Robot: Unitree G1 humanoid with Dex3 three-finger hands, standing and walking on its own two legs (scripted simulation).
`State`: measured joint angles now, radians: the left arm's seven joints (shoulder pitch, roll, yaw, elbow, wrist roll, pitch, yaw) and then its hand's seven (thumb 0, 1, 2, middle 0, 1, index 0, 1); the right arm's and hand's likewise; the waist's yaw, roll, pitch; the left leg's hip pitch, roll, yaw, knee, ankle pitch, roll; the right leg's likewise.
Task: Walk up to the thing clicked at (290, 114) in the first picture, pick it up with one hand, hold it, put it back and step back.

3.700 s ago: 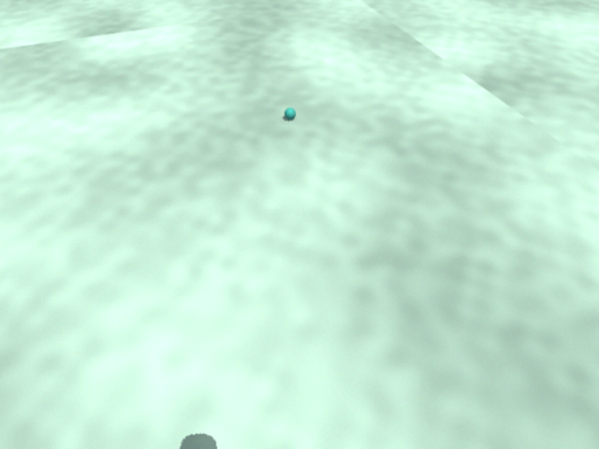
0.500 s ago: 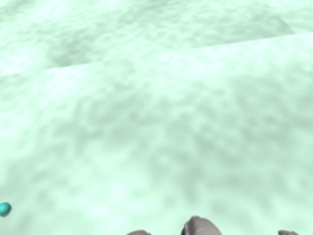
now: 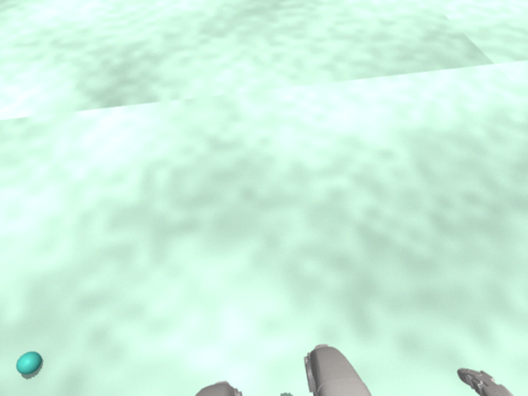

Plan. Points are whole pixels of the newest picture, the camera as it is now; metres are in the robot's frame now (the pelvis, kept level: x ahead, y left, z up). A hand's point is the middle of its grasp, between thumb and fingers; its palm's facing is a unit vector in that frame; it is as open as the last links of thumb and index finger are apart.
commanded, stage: walk up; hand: left
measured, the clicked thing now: (29, 362) +0.34 +0.79 -0.70
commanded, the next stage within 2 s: none
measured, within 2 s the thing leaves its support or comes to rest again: neither
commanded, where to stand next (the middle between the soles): -0.08 +0.71 m, yaw -15 degrees
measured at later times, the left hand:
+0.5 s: hand out of the picture +0.06 +0.53 -0.09, palm faces -0.10 -0.76 -0.64, open 7.4 cm
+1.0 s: hand out of the picture +0.01 +0.69 -0.12, palm faces -0.18 -0.81 -0.55, open 7.4 cm
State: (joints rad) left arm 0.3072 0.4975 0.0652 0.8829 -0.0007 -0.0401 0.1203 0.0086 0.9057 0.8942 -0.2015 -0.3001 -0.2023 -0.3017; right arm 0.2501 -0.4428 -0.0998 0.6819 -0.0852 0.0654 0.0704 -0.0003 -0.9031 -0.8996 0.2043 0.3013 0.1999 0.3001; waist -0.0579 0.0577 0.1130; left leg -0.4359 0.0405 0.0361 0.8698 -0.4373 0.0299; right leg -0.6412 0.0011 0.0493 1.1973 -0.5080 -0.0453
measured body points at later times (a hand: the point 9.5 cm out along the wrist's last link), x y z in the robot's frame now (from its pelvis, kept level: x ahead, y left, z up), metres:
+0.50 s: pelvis -0.04 +0.21 -0.01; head +0.00 +0.16 +0.44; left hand +0.06 +0.57 -0.06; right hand +0.05 -0.14 -0.13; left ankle -0.03 +0.40 -0.67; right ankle +0.06 -0.01 -0.70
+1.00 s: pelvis -0.10 +0.41 +0.00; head -0.04 +0.37 +0.44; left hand +0.02 +0.73 -0.09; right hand -0.05 +0.09 -0.13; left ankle -0.06 +0.48 -0.65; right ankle -0.06 +0.30 -0.70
